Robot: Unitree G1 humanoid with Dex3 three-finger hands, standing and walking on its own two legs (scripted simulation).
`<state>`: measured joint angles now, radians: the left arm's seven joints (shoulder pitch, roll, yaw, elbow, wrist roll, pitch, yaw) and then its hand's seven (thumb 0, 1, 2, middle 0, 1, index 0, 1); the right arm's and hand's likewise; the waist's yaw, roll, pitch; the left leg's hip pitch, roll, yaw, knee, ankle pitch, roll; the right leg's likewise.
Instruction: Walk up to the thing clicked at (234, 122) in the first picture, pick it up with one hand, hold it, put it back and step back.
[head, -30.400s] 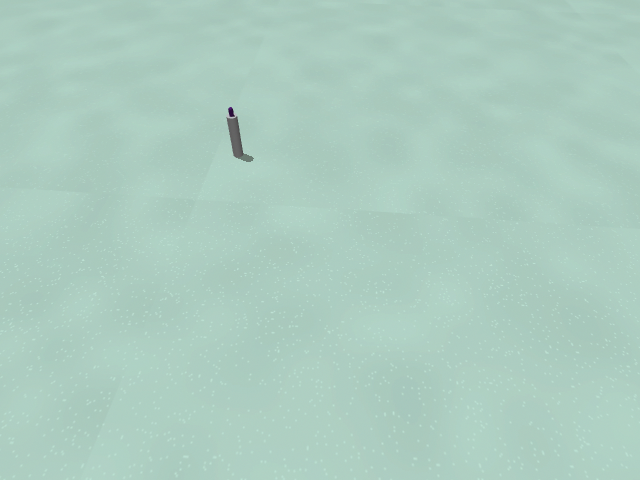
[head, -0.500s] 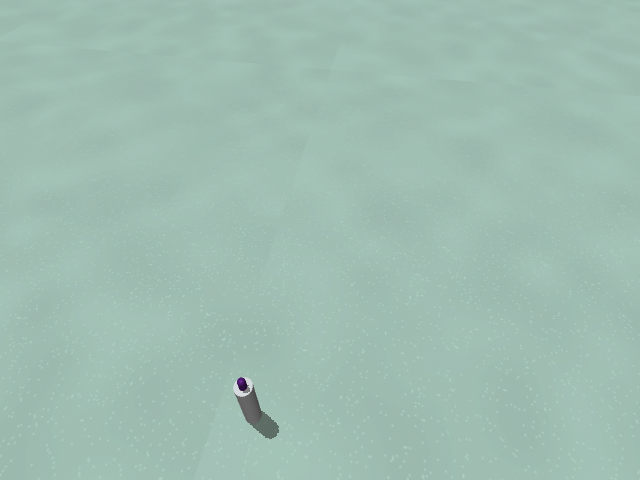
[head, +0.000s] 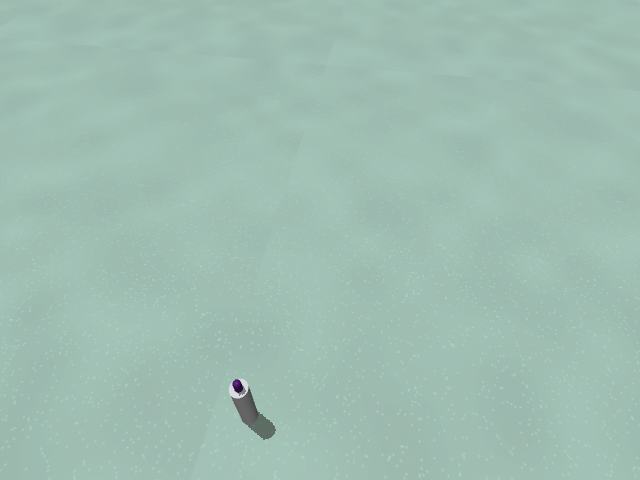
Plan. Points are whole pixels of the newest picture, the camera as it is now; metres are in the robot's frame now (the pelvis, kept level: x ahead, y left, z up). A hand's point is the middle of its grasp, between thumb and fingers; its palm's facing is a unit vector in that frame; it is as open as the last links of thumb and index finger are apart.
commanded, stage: stand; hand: left
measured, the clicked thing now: (243, 400) +0.43 +0.20 -0.64
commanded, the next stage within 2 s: step back in 0.48 s
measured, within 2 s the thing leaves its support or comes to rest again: neither
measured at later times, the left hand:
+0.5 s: hand out of the picture +0.08 +0.25 -0.16, palm faces -0.02 -0.94 -0.34, open 7.4 cm
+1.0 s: hand out of the picture +0.09 +0.31 -0.18, palm faces -0.08 -0.94 -0.34, open 7.4 cm
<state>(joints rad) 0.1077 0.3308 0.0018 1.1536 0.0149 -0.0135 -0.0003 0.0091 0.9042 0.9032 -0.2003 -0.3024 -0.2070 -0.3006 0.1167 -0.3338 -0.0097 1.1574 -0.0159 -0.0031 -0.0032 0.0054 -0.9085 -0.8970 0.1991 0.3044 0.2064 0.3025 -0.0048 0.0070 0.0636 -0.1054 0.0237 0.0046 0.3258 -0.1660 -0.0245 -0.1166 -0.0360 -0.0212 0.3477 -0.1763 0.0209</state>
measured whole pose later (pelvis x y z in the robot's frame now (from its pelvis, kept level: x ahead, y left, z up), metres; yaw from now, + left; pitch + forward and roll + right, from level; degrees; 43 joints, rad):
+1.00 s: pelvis -0.06 +0.07 -0.01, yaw -2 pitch +0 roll -1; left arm 0.04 0.38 0.05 0.89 0.01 0.06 0.03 0.01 0.91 0.90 -0.20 -0.30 -0.21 -0.30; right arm 0.16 -0.34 -0.05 0.95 -0.03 0.03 -0.03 0.01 -0.91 -0.90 0.20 0.30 0.21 0.30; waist -0.03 -0.06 0.20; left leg -0.24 -0.06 0.03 0.55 -0.30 0.08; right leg -0.46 0.10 0.16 1.02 -0.43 -0.02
